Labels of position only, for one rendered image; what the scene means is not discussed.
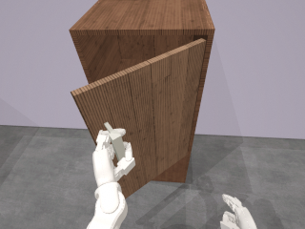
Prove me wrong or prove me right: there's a cupboard door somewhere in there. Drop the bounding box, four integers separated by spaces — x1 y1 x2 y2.
71 38 207 199

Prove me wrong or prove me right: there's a robot left forearm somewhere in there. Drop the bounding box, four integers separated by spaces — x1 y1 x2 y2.
86 181 128 229

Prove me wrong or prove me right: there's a handle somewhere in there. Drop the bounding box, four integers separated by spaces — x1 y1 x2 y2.
104 121 126 161

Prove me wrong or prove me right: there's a robot left hand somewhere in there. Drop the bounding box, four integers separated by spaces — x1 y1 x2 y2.
92 128 135 187

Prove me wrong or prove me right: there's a robot right hand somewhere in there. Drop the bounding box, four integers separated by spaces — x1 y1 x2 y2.
220 194 257 229

